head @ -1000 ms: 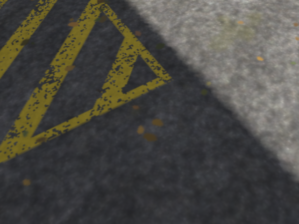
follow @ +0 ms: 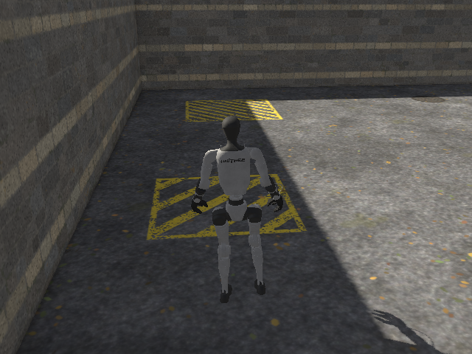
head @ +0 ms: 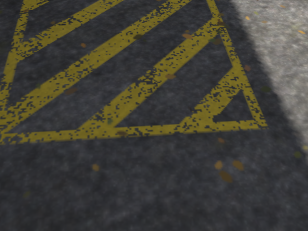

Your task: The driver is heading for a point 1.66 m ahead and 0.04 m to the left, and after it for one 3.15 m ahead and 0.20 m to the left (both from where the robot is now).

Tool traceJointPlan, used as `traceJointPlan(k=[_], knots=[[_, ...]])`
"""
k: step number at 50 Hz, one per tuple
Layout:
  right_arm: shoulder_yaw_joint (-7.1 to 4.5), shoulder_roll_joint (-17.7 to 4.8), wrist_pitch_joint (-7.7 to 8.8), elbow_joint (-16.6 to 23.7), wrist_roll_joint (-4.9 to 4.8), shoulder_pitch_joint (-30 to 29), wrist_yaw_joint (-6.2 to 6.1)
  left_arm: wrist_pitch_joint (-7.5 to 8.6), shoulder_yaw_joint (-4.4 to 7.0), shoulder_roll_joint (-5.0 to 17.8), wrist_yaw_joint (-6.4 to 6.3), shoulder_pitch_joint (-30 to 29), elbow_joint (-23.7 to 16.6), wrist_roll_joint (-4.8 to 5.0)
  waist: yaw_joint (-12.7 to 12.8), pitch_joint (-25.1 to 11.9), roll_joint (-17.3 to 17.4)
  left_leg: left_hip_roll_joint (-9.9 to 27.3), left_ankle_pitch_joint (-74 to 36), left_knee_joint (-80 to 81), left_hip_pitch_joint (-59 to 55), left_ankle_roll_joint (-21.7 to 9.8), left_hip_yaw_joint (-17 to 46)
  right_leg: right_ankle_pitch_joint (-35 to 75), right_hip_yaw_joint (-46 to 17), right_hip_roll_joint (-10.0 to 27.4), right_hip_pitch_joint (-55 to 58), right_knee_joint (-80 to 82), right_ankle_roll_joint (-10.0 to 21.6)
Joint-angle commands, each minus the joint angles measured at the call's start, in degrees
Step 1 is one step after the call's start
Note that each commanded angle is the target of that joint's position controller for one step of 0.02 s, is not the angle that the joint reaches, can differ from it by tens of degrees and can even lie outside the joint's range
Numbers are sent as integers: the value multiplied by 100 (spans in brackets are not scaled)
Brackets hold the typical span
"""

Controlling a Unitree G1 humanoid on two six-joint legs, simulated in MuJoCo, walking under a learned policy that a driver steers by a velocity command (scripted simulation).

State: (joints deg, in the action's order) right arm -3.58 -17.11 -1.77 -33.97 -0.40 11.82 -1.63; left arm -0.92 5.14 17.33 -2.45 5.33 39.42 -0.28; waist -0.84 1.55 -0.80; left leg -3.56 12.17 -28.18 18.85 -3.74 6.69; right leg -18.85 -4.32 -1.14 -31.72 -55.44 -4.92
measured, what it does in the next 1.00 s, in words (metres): steps on the spot, turning left: right foot, then left foot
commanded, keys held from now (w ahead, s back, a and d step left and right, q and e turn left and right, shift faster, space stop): q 0.28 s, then no key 0.72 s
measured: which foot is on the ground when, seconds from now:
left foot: down 0.00-0.22, up 0.24-0.56, down 0.58-1.00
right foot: up 0.00-0.20, down 0.22-1.00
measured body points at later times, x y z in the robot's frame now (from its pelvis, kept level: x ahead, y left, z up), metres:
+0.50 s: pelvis +0.00 -0.02 +0.00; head +0.04 -0.02 +0.45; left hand +0.06 +0.28 -0.10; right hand +0.23 -0.25 -0.10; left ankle -0.05 +0.11 -0.70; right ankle +0.03 -0.15 -0.74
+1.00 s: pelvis +0.00 +0.02 -0.01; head +0.01 +0.03 +0.44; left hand +0.01 +0.31 -0.13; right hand +0.22 -0.17 -0.10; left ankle -0.04 +0.11 -0.74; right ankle +0.03 -0.15 -0.74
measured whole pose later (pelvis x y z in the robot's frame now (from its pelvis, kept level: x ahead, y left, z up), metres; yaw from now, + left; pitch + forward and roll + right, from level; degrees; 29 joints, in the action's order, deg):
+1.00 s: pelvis +0.00 +0.02 -0.01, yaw +16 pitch -1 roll +0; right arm -1.3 -13.1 -0.8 -38.4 1.0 11.0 -0.2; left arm 0.2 2.0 16.3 -1.6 11.9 50.4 -0.6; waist 1.1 1.5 -0.1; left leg -2.6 16.8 -28.9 11.2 -2.2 1.8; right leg -15.6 -0.4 4.7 -9.6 -26.1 -5.0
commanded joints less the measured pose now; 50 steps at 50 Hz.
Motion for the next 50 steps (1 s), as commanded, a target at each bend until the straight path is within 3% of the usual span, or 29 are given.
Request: traceJointPlan(k=[1,7,9,10,11,12,13,14,16,18,22,25,27,28,29,30,31,32,33,36,42,50], knots=[[-333,-1039,29,439,4,-129,-57,128,49,342,44,-300,-390,31,-47,-716,918,1310,-1049,661,-1035,-870,1751,-24,-161,-29,-116,744,-15],[-366,-1066,-46,492,-41,-236,27,276,80,445,179,-214,-331,100,-64,-726,1078,1189,-1477,469,-1010,-892,2416,-270,-185,-196,702,1883,151],[-362,-1040,-79,523,-111,-391,17,325,104,455,229,33,-240,101,124,-768,1032,1002,-1640,259,-949,-732,2444,268,-97,-205,1292,2864,275],[-347,-984,-93,547,-146,-444,-3,339,139,521,235,229,-159,76,225,-802,934,826,-1304,99,-665,-535,2341,958,-102,-37,1875,3450,377],[-285,-767,-86,564,-107,-276,-8,320,212,811,211,387,-153,0,161,-981,373,517,-132,-502,-35,-240,1959,1443,-682,792,2663,3554,697],[-245,-604,-44,659,-117,-22,10,248,293,1288,180,207,-157,-111,-185,-718,-1307,-451,1884,-1540,1199,166,699,2718,-1927,1867,2970,3656,1538],[-399,-1100,14,583,-21,-33,11,260,243,981,181,213,-235,-196,23,-657,-1303,-319,2566,-2993,1569,501,349,3108,-2446,2490,2707,3746,2202],[-504,-1339,13,464,-41,69,32,260,150,722,144,3,-320,-144,-68,-599,-859,-71,2197,-3708,1579,645,305,3019,-1975,2337,2549,3663,2131],[-460,-1061,-77,286,-29,116,16,220,64,486,94,-231,-335,11,-84,-410,-590,-24,1613,-4164,1640,843,236,2698,-1170,1666,2466,3529,1725],[-332,-704,-105,311,-58,25,44,166,40,546,67,-87,-262,19,13,-348,-635,-38,1389,-4026,1587,936,24,3047,-742,1439,2457,3544,1741],[-146,-381,-63,447,-9,-332,73,79,70,706,77,69,-166,1,213,-580,-946,217,1443,-2394,900,947,-360,3160,-413,1390,2706,3431,1775],[-128,-426,-56,430,-31,-331,102,46,90,862,141,188,-77,71,286,-602,-1113,251,1250,-1179,137,851,-658,3105,-463,1489,2540,3362,1797],[-145,-404,-49,241,-18,38,117,48,31,797,161,147,-22,160,54,-554,-970,160,98,317,-662,648,-829,2816,-380,1388,2274,3132,1601],[-149,-470,-47,226,19,76,105,91,-33,645,174,396,93,177,40,-534,-788,217,-522,971,-1232,488,-670,2413,-310,1272,1979,3051,1294],[-181,-752,-47,300,54,141,56,166,-121,434,215,618,125,18,153,-810,-133,890,-1792,849,-2040,301,150,1531,-51,987,1500,2637,804],[-197,-1031,-58,364,170,-197,27,246,-228,116,250,790,75,-137,506,-823,1194,1665,-2373,559,-1765,-283,893,6,504,486,1180,2433,332],[-85,-564,-4,411,200,-346,83,236,-205,329,201,434,75,-128,227,-767,1057,1692,-1675,659,-1160,-646,960,-197,380,526,1582,2543,164],[-15,-375,54,377,213,-465,127,225,-186,424,195,315,77,-95,253,-612,887,1395,-1000,671,-1043,-500,746,282,400,510,1722,2690,128],[-23,-397,95,322,219,-441,137,213,-198,404,182,282,135,-97,206,-569,890,1145,-560,643,-1011,-291,571,649,430,483,1805,2751,109],[11,-426,175,232,186,-267,144,175,-179,513,156,384,257,-62,162,-232,777,970,-659,649,-745,-73,462,1004,365,523,1909,2881,105],[41,-337,168,157,155,-259,123,186,-194,475,128,587,584,-39,162,-237,391,853,-960,566,-835,-73,350,1168,379,551,2061,3026,71],[25,-283,181,-114,133,-190,126,172,-186,521,52,687,913,-20,184,-284,205,706,-1198,519,-871,-37,170,1309,395,577,2237,3093,51]])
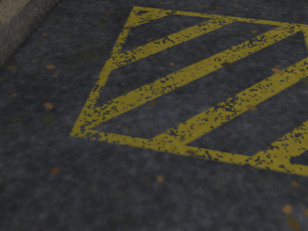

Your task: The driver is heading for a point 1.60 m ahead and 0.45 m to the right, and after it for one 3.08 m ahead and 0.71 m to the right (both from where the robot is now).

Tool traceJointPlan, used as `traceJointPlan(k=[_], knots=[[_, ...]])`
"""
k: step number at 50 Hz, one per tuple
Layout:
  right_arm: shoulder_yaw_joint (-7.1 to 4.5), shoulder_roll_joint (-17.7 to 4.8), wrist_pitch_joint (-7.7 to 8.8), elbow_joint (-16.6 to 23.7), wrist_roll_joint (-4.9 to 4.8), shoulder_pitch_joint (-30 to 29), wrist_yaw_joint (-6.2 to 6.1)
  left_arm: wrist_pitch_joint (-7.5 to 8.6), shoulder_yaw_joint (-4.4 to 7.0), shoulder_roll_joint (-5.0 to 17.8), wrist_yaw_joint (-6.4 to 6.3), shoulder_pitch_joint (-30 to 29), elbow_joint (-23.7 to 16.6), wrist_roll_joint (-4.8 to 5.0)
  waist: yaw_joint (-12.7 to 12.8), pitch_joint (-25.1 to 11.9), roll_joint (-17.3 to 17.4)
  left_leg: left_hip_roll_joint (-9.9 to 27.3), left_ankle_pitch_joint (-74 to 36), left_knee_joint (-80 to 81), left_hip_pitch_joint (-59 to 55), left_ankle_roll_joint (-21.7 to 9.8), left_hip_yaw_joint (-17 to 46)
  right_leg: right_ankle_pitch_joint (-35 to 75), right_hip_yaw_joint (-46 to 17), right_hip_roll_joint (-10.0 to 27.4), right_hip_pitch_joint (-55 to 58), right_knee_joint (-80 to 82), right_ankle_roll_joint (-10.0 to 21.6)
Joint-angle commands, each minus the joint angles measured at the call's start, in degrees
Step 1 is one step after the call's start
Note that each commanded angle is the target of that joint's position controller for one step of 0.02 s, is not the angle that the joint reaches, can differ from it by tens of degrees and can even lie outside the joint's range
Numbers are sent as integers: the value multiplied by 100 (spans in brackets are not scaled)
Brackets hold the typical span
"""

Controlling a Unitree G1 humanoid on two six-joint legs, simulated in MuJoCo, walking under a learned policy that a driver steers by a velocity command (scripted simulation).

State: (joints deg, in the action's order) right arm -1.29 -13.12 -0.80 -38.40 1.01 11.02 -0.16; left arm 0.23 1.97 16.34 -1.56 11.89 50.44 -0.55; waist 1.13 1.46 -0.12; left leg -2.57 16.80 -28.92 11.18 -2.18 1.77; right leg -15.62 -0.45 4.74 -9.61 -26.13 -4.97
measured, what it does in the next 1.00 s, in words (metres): walks ahead: left foot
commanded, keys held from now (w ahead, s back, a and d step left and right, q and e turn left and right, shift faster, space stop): no key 0.14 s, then w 0.86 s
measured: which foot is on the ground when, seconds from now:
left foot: down 0.00-0.38, up 0.40-0.82, down 0.84-1.00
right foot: down 0.00-0.84, up 0.86-1.00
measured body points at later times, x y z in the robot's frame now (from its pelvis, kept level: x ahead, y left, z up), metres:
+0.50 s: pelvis +0.07 -0.05 +0.00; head +0.07 -0.08 +0.45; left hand +0.07 +0.22 -0.12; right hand +0.17 -0.32 -0.12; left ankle +0.02 +0.09 -0.66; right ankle +0.01 -0.14 -0.74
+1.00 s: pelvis +0.33 -0.01 +0.00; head +0.36 -0.01 +0.45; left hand +0.38 +0.26 -0.13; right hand +0.46 -0.28 -0.11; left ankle +0.39 +0.07 -0.74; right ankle +0.23 -0.15 -0.64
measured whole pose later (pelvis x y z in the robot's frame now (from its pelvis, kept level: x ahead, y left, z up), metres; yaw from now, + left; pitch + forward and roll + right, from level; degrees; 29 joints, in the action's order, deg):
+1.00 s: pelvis +0.33 -0.01 +0.00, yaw -1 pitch +0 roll +1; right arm -3.1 -15.0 5.0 -45.7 0.0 10.6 2.1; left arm 5.2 2.2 16.0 -0.3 17.6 52.1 1.5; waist 0.7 3.1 -1.4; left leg -4.0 7.9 -24.0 16.6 -4.4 -4.0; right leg -19.4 -2.8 3.6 -22.8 -68.4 2.5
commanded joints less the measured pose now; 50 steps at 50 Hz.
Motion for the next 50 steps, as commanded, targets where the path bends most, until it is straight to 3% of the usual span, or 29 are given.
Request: traceJointPlan(k=[1,7,9,10,12,13,15,17,18,19,20,21,22,24,26,29,32,37,40,41,42,43,44,45,46,47,48,49,50], knots=[[-209,-681,85,286,-10,-93,-24,55,131,624,-44,39,-150,10,-12,-272,127,589,-1664,587,-101,-185,638,991,12,-12,37,166,58],[-229,-683,88,8,-25,26,-55,37,129,623,-79,88,89,24,-10,-209,98,500,-1602,552,-62,-127,505,982,41,-28,55,187,84],[-281,-797,47,-122,-67,191,-97,21,124,555,-91,179,196,63,-58,-236,254,441,177,716,-48,-239,551,-133,359,-289,-122,-123,135],[-328,-935,23,-152,-93,299,-112,33,119,516,-93,102,172,92,-145,-47,439,577,1512,953,81,-401,834,-680,498,-416,-474,-462,198],[-389,-1172,55,-235,-137,589,-124,149,97,418,-64,-217,-31,137,-314,451,987,1301,3059,1665,213,-869,1989,-1078,478,-496,-1380,-1259,384],[-406,-1227,114,-293,-167,714,-134,244,93,406,-29,-357,-121,176,-357,641,1149,1611,3104,1878,346,-1067,2491,-1189,235,-363,-1584,-1592,539],[-389,-1144,238,-311,-192,622,-136,417,112,424,89,-276,-141,270,-222,673,1192,1857,2564,1877,153,-1155,2657,-1553,-42,-130,-1834,-1688,860],[-363,-1082,233,-165,-289,17,-121,546,124,386,209,380,176,274,222,434,841,1467,1757,1551,642,-832,1819,-660,205,-240,-509,-384,1078],[-338,-987,217,-104,-271,-207,-118,561,174,418,235,978,507,205,479,230,594,1053,1287,1027,1153,-595,1240,148,320,-455,573,21,1004],[-234,-620,246,-10,-186,-348,-98,562,248,649,230,1625,726,120,654,-5,-165,523,806,-350,1810,-237,492,-210,-651,165,1414,434,1071],[-196,-463,337,308,-196,-500,-127,598,414,1407,280,2068,734,115,711,-15,-1754,-156,1196,-2100,2910,152,-250,-1108,-3113,1502,1824,1443,1771],[-290,-804,428,258,-309,-365,-145,646,302,1118,300,1768,591,39,561,213,-1240,60,1693,-3160,3412,115,316,-1469,-3881,1865,1617,1710,2153],[-309,-850,504,135,-384,-101,-90,674,217,794,270,1388,456,76,330,523,-833,338,1113,-3554,3750,4,503,-1501,-3368,1698,1597,1669,2038],[-333,-847,590,7,-292,-106,-20,648,166,666,259,1059,332,107,210,576,-555,666,131,-3460,3941,-90,303,-697,-2381,1293,1663,1727,1682],[-344,-762,594,13,-207,-269,69,584,53,365,257,1192,364,62,215,399,-618,790,-442,-3137,3571,-29,81,783,-1511,925,1569,1743,1455],[-261,-468,542,118,-196,-591,153,499,46,471,182,1416,410,54,272,315,-506,733,-911,-2515,3415,172,-236,2220,-819,711,1444,1746,1466],[-156,-280,566,348,-227,-1284,200,449,44,606,88,1450,384,45,413,509,-482,579,-1634,-1242,2850,259,-442,2216,-417,523,911,1971,1399],[-152,-436,630,562,-285,-1889,314,426,100,726,57,1718,502,147,392,761,-551,437,-1886,-237,2486,40,-397,2387,-347,869,1230,1956,1440],[-279,-761,648,473,-247,-1434,315,368,198,920,42,1561,457,127,-79,199,-723,154,-1416,-137,1647,-286,-505,4739,-240,1011,1741,1043,1286],[-386,-958,630,263,-250,-697,271,313,221,959,38,1462,428,95,-497,-308,-771,-21,-1371,-99,719,-458,-630,5652,-110,902,1695,173,1201],[-498,-1165,592,-53,-256,321,198,279,199,904,29,1385,364,54,-969,-914,-699,97,-1548,-112,-786,-650,-500,5563,-13,687,1003,-1018,1044],[-589,-1586,531,-299,-174,1363,102,296,91,592,20,1469,183,-87,-1171,-1818,243,1363,-1319,-331,-2669,-985,1026,3077,130,229,-457,-2942,922],[-545,-1656,565,-414,-115,1355,195,418,-118,-236,112,2338,220,39,-550,-2668,1737,2555,298,719,-3916,-1915,3988,-1666,-467,-866,-2243,-4670,695],[-420,-1064,573,-409,-163,1048,186,560,65,535,164,1662,170,228,-751,-1853,1042,2296,898,1272,-3206,-1611,3977,-1607,-879,-546,-2835,-5170,783],[-359,-901,592,-387,-184,551,172,633,149,764,180,1029,-63,361,-615,-876,720,2113,529,1423,-2255,-1376,3004,-1034,-648,-269,-3070,-5087,848],[-337,-855,629,-374,-162,183,190,667,134,664,136,761,-122,319,-411,-470,104,1905,-317,1587,-1388,-1268,2350,-511,-530,18,-2833,-4814,831],[-315,-758,668,-375,-105,-24,215,646,167,601,108,709,-127,236,-221,-258,45,1674,-933,1717,-812,-1213,1830,-214,-486,185,-2602,-4536,786],[-291,-677,700,-417,-45,-104,222,582,166,499,114,880,-103,200,-32,-289,237,1534,-1144,1888,-480,-1193,1515,-33,-537,329,-2268,-4402,760],[-288,-647,730,-473,-64,-112,233,521,153,382,110,969,-99,187,46,-277,305,1476,-1230,2035,-279,-1236,1356,8,-513,378,-2142,-4241,715]])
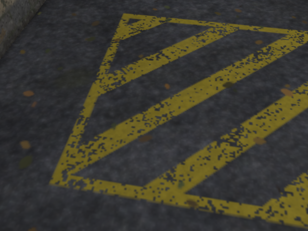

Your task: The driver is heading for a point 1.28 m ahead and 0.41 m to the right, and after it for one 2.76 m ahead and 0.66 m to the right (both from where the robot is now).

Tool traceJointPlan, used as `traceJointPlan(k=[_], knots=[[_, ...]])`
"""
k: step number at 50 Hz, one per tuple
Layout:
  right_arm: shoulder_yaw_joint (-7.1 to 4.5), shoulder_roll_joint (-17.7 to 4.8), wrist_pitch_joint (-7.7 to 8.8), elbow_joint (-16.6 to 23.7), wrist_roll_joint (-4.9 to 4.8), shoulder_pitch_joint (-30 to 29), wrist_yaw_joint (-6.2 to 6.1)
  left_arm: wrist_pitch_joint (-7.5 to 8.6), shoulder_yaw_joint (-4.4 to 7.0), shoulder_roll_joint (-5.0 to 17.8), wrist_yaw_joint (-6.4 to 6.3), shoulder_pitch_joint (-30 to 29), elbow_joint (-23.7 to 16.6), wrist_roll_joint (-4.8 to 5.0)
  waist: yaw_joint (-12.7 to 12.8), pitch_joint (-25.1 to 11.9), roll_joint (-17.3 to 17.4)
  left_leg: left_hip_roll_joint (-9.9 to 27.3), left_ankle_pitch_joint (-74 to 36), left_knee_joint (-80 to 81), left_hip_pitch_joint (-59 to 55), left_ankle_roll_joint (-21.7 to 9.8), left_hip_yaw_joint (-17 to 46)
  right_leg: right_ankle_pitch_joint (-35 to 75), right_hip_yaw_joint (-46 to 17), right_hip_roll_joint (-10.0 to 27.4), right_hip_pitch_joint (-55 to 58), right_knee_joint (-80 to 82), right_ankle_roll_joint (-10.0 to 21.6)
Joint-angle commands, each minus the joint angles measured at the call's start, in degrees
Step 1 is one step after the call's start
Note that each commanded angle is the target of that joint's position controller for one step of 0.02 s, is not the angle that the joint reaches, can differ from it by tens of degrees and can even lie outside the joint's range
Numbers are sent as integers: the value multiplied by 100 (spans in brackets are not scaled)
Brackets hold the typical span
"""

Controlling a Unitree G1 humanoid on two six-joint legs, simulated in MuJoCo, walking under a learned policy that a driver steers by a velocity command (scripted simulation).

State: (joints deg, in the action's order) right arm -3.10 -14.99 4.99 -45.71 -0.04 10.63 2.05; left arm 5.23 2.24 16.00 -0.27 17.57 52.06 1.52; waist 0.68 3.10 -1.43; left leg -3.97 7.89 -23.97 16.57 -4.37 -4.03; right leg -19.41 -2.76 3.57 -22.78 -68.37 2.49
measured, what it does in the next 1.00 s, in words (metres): walks ahead: right foot, then left foot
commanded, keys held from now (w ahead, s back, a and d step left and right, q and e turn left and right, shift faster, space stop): w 0.82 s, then w+e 0.18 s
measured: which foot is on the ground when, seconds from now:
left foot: down 0.00-0.38, up 0.40-0.90, down 0.92-1.00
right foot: up 0.00-0.36, down 0.38-0.94, up 0.96-1.00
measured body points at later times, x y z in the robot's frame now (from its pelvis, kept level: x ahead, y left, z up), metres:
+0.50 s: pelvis +0.29 -0.07 +0.00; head +0.32 -0.08 +0.45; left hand +0.43 +0.20 -0.10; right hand +0.33 -0.35 -0.14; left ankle +0.18 +0.08 -0.64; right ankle +0.36 -0.15 -0.74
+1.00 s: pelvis +0.57 -0.02 -0.01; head +0.60 -0.01 +0.44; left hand +0.56 +0.26 -0.15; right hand +0.75 -0.27 -0.10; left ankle +0.66 +0.08 -0.74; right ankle +0.39 -0.15 -0.67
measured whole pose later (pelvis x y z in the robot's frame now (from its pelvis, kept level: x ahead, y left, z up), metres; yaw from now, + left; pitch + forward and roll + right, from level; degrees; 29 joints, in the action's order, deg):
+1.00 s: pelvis +0.57 -0.02 -0.01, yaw -2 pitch +2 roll +0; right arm -2.4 -14.8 6.0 -46.0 -0.2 2.9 1.7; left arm 3.2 2.7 15.9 -0.4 21.9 53.9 1.5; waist 2.7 2.1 -0.8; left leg 0.4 8.3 -31.5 25.3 -2.4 -3.0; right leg -28.9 -3.4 -0.7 -10.8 -54.2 1.8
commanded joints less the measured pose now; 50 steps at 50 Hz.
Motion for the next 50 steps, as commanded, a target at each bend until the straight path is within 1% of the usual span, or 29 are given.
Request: traceJointPlan(k=[1,3,5,8,10,13,16,17,18,19,20,21,22,23,24,25,27,30,35,39,42,43,44,45,46,47,48,49,50], knots=[[-106,-473,186,181,0,-27,14,-37,117,350,-29,403,-280,-42,138,-369,448,1591,-459,1653,-635,-1063,1753,396,-226,537,-822,136,-87],[-127,-612,220,41,-17,86,-22,-110,110,343,-49,33,-465,-97,130,-99,435,1563,-563,1854,-373,-1097,1469,676,-151,623,-1130,607,-229],[-151,-742,193,-70,-10,290,-95,-104,100,356,-46,-482,-677,-149,-2,65,378,1489,-663,1935,-426,-1077,1267,1317,-100,644,-1482,1330,-351],[-156,-872,133,-183,-52,547,-165,-21,32,234,24,-1146,-871,-148,-245,123,328,1258,-827,1902,-475,-845,826,2365,123,425,-1227,2720,-357],[-170,-983,105,-323,-95,858,-181,10,-3,205,76,-1559,-992,-107,-429,124,314,1321,-728,1856,-700,-797,778,2663,242,271,-1065,3226,-362],[-173,-1006,8,-515,-134,1149,-194,38,0,303,174,-1969,-1210,-59,-519,175,360,1624,-813,1552,-1452,-740,875,2423,154,192,-1291,3682,-226],[-211,-1107,-110,-586,-131,1127,-230,70,62,499,257,-1863,-1292,-58,-309,-3,495,1872,-1557,1042,-2061,-571,968,1706,184,56,-1030,3927,14],[-220,-1156,-147,-570,-120,1014,-238,78,123,618,257,-1498,-1214,-58,-74,-229,576,1805,-2404,595,-2105,-489,886,1529,330,-105,-481,4013,125],[-184,-1085,-188,-549,-91,934,-243,76,255,834,227,-675,-966,-65,341,-731,516,1522,-3120,-384,-1918,-348,662,1565,496,-284,625,4129,295],[-74,-864,-191,-420,8,978,-258,59,389,1217,172,392,-724,-115,719,-1597,143,1205,-2245,-1966,-968,-156,420,1760,-192,381,2355,3880,616],[148,-118,-71,-356,5,1733,-190,14,523,1749,174,876,-584,-166,422,-2366,-1339,153,749,-4161,1486,288,234,537,-2917,1742,4500,4338,1555],[74,-519,61,-464,-83,1547,-165,12,363,1174,196,916,-615,-136,588,-2485,-1130,143,2491,-4886,2192,213,1116,-47,-3948,1850,4580,5060,1547],[-52,-954,137,-305,-252,1007,-135,24,268,914,190,425,-687,-131,515,-1567,-774,464,2129,-5128,2642,114,1112,-55,-3104,1686,3858,5159,1265],[-43,-941,162,-222,-254,667,-158,26,224,794,184,-52,-791,-140,338,-1035,-365,786,1573,-4906,2539,97,917,488,-2366,1474,3007,5276,1130],[-59,-877,147,-202,-156,477,-187,34,185,641,199,-350,-820,-164,192,-650,-132,981,1191,-4545,2356,132,842,1032,-1842,1248,2300,5463,1067],[-79,-808,87,-226,-111,557,-200,66,151,533,207,-495,-831,-211,2,-551,-269,1152,907,-4283,1988,159,879,1384,-1474,1068,1858,5636,991],[-49,-579,-45,-313,-86,742,-211,122,158,517,226,-508,-769,-191,-146,-519,-315,1203,666,-4043,1656,262,809,1795,-1066,903,1475,5912,1049],[-43,-525,-128,-159,-25,318,-239,149,211,697,168,-288,-601,-171,-122,-265,-173,1267,117,-3346,2080,435,772,2255,-684,885,1428,6138,1135],[13,-367,-45,98,-26,-648,-170,56,225,809,50,100,-385,-122,173,-35,-183,1089,-1253,-1579,2089,501,578,2123,-144,658,1615,6263,908],[51,-359,15,314,-81,-1321,-66,-30,248,869,23,529,-129,-77,393,149,-154,920,-1341,-846,2113,426,483,2073,-113,861,2162,6122,898],[34,-459,76,468,-92,-1556,33,-124,284,906,-16,631,-7,-42,334,184,-187,855,-855,-527,2122,237,554,2474,-264,1127,2690,5769,822],[7,-529,98,465,-89,-1463,49,-153,296,932,-30,604,7,-33,230,126,-219,800,-660,-428,1918,180,554,2712,-345,1170,2779,5606,778],[-36,-627,120,413,-84,-1234,50,-179,315,986,-40,527,-5,-28,75,-6,-292,686,-450,-369,1513,122,480,3223,-391,1156,2800,5350,732],[-122,-773,141,269,-77,-706,28,-208,320,1024,-46,380,-39,-31,-248,-308,-329,511,-417,-217,697,21,326,4013,-311,1000,2678,4779,640],[-271,-1069,149,-17,-53,244,-30,-221,262,891,-49,336,-93,-75,-661,-950,-226,575,-592,-301,-753,-151,366,4097,-129,666,2157,3709,475],[-385,-1509,130,-186,30,1281,-101,-210,131,567,-52,400,-267,-210,-961,-1915,502,1732,-608,-501,-2556,-490,1615,2278,143,189,910,1866,254],[-415,-1700,78,-299,37,1396,-74,-97,-35,-112,-9,1191,-262,-95,-512,-2536,2012,2832,604,206,-4094,-1257,4082,-1388,14,-708,-1179,162,-44],[-260,-1079,84,-210,-15,1215,-77,-24,129,612,-10,801,-189,59,-739,-2055,1262,2656,1283,572,-3640,-1023,4050,-1427,-601,-395,-1702,-430,-12],[-190,-846,102,-163,-29,796,-101,9,221,851,-15,327,-349,157,-666,-1255,1017,2507,1146,716,-2894,-764,3159,-868,-491,-140,-1968,-465,41]])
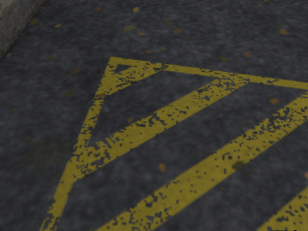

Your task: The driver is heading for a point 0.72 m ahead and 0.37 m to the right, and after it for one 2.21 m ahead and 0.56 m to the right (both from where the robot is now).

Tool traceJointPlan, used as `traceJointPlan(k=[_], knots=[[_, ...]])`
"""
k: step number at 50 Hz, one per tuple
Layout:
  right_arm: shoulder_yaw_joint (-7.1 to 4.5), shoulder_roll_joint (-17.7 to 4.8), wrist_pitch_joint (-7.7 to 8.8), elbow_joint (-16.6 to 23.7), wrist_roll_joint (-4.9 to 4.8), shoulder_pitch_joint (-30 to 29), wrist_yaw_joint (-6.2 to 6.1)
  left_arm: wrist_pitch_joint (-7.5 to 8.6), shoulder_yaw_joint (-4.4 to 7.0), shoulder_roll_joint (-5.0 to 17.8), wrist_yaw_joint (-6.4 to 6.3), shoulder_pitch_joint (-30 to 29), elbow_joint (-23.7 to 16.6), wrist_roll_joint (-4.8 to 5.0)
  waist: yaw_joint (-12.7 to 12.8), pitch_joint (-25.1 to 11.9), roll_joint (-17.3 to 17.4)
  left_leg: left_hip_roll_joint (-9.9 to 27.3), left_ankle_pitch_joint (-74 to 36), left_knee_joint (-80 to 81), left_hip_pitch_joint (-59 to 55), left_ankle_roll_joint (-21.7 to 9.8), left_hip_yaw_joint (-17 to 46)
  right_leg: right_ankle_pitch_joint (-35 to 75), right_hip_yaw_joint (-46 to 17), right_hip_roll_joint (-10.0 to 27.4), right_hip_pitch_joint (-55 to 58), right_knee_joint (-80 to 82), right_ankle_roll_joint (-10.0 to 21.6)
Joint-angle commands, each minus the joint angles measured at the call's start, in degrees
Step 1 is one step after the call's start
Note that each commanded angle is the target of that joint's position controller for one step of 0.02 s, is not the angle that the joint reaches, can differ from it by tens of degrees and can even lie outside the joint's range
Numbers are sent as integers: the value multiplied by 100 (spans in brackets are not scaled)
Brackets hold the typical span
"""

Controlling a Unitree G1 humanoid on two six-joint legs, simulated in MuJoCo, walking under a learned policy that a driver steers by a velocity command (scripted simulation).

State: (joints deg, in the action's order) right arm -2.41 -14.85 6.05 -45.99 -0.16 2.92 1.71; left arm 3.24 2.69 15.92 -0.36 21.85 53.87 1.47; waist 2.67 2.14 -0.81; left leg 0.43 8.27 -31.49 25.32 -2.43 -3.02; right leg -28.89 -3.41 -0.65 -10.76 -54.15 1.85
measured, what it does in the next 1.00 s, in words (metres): walks ahead, turning right: right foot, then left foot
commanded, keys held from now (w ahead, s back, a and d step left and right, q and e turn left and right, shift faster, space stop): w+e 1.00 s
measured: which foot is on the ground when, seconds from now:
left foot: down 0.00-0.48, up 0.50-0.96, down 0.98-1.00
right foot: up 0.00-0.44, down 0.46-0.98, up 1.00-1.00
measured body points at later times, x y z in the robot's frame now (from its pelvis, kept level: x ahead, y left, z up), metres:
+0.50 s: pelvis +0.26 -0.06 -0.01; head +0.30 -0.08 +0.43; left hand +0.52 +0.14 -0.10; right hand +0.22 -0.35 -0.15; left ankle +0.10 +0.11 -0.69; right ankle +0.35 -0.16 -0.73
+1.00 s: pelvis +0.54 -0.13 -0.01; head +0.56 -0.15 +0.44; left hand +0.73 +0.11 -0.12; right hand +0.60 -0.46 -0.08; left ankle +0.70 -0.09 -0.73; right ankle +0.35 -0.16 -0.71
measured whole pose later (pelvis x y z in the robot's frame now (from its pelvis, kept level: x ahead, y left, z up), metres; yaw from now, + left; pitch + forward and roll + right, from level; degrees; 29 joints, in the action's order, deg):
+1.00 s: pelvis +0.54 -0.13 -0.01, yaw -34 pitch +2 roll +1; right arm -3.0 -15.6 7.6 -42.7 0.5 1.0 1.4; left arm 1.5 5.1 17.3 -1.3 22.4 43.4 1.1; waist 3.9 0.4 -0.5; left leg -2.1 5.0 -28.7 26.2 -1.0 1.5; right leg -29.5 -13.5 -5.1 -6.6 -39.2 3.2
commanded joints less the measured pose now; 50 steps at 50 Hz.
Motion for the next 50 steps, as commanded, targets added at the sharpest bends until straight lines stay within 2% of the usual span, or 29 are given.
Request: traceJointPlan(k=[1,2,3,4,7,9,13,16,18,19,21,22,23,24,25,26,27,28,29,30,32,34,39,43,46,47,48,49,50], knots=[[-218,-736,19,-100,2,1163,-65,199,180,787,-45,-301,-561,135,-672,-770,567,1871,630,1658,-3011,-841,2467,597,-315,551,-2954,-1704,74],[-184,-573,41,-107,24,901,-57,157,217,713,-68,-382,-566,61,-537,-463,540,1674,255,1868,-2450,-772,1955,942,-314,707,-2760,-1440,41],[-167,-508,69,-133,86,767,-58,84,228,589,-57,-234,-546,53,-365,-395,708,1551,6,2044,-2071,-713,1557,1186,-354,842,-2405,-1320,22],[-174,-473,93,-167,102,699,-56,13,222,457,-45,-165,-543,64,-293,-337,718,1481,-181,2192,-1865,-731,1287,1288,-319,887,-2261,-1252,2],[-238,-641,143,-288,101,686,-105,-146,224,305,-42,-389,-736,31,-206,-75,511,1477,-805,2430,-1644,-827,606,1711,-296,963,-2576,-953,-86],[-269,-728,120,-359,113,772,-163,-154,227,293,-20,-626,-870,2,-248,29,420,1434,-1006,2499,-1754,-831,246,2223,-304,955,-2831,-421,-148],[-307,-909,36,-409,78,907,-244,-88,154,163,133,-1323,-1133,-26,-480,182,284,1335,-1251,2534,-1990,-722,-408,3109,130,857,-2722,884,-120],[-354,-1040,-76,-510,7,1231,-269,-85,108,121,244,-1873,-1419,-30,-687,342,205,1515,-1473,2388,-2567,-694,-625,3044,386,779,-2901,1435,-16],[-387,-1111,-177,-557,-52,1348,-271,-97,116,168,314,-2059,-1598,-22,-685,374,256,1644,-1926,2127,-3000,-617,-738,2707,528,691,-2965,1641,104],[-405,-1163,-223,-548,-76,1312,-276,-106,142,224,344,-2045,-1663,-18,-604,321,316,1677,-2511,1902,-3138,-555,-823,2466,636,587,-2819,1715,194],[-458,-1324,-304,-484,-122,1169,-305,-149,257,441,365,-1687,-1690,-19,-291,-43,550,1670,-4325,1068,-3281,-425,-977,1890,957,208,-2091,1703,421],[-475,-1379,-353,-451,-141,1084,-316,-168,371,631,356,-1125,-1584,0,51,-360,585,1595,-4909,223,-3182,-349,-1049,1730,1079,-35,-1367,1781,578],[-444,-1322,-372,-410,-160,980,-322,-179,559,938,291,-189,-1344,11,561,-829,436,1362,-4574,-1037,-2622,-155,-1165,2095,1037,-273,11,2208,801],[-314,-956,-315,-291,26,1128,-307,-245,743,1490,152,524,-1181,23,703,-1294,-483,1016,-2035,-2897,-1081,122,-1171,2153,-417,588,1659,2350,1150],[-118,-309,-119,47,82,1430,-238,-168,747,1871,159,73,-1389,11,-5,-1819,-1590,-341,2469,-4785,1270,418,-252,1070,-3918,1854,3131,3339,2299],[-200,-836,124,115,-121,856,-134,-70,579,1356,227,174,-1478,-37,412,-2064,-750,-104,2415,-5086,1859,254,879,839,-4281,2009,3196,3891,2199],[-225,-931,234,253,-288,495,-89,16,496,1070,236,4,-1454,-78,353,-1327,-513,146,1936,-4843,2143,91,825,1186,-3417,1838,2643,3868,1942],[-212,-860,273,197,-208,501,-122,68,447,910,245,-354,-1482,-59,49,-792,53,418,1477,-4254,1887,56,817,1866,-2660,1545,1749,3850,1711],[-265,-927,239,116,-62,547,-164,88,386,715,223,-697,-1548,-70,-145,-626,85,604,1211,-3716,1484,93,820,2414,-2144,1319,1125,3877,1538],[-292,-950,159,84,-23,669,-156,91,341,641,193,-869,-1645,-123,-300,-541,-28,690,1025,-3499,1135,142,843,2769,-1912,1184,698,3992,1491],[-291,-840,24,114,57,708,-159,113,360,750,134,-837,-1659,-98,-383,-483,-19,659,813,-3055,914,340,744,3304,-1664,1072,273,4141,1534],[-254,-706,-46,236,111,397,-188,119,402,912,47,-650,-1619,-76,-326,-342,-27,566,321,-2403,1024,531,659,3490,-1378,937,46,4218,1508],[-152,-503,-7,552,44,-571,-134,41,423,959,-58,-286,-1511,-46,50,-130,-354,180,-1276,-385,677,631,610,2637,-1104,569,-232,4135,1091],[-178,-662,84,755,-23,-902,-44,-9,425,912,-71,-7,-1367,-8,165,-109,-445,40,-1266,237,504,504,755,2377,-1581,768,177,3712,999],[-254,-859,180,733,-39,-641,-1,-78,435,911,-118,-64,-1369,-23,-19,-172,-664,-22,-562,449,131,313,777,2604,-2029,922,523,3208,910],[-302,-925,214,632,-34,-262,-14,-103,417,860,-121,-155,-1399,-24,-229,-292,-740,-68,-497,628,-365,198,667,2842,-2053,829,498,2935,829],[-392,-1097,248,498,27,345,-48,-102,346,675,-106,-226,-1459,-43,-531,-706,-668,94,-556,710,-1367,-1,724,3123,-1857,523,289,2225,651],[-472,-1403,249,421,107,1248,-96,-87,221,367,-84,-213,-1580,-139,-884,-1545,-71,1054,-229,557,-2911,-357,1646,2331,-1375,149,-471,642,423],[-574,-1818,161,213,147,1740,-81,-31,121,29,-75,660,-1733,41,-465,-2174,1981,2322,916,1100,-4689,-1337,4404,-515,-698,-630,-2607,-1191,15]])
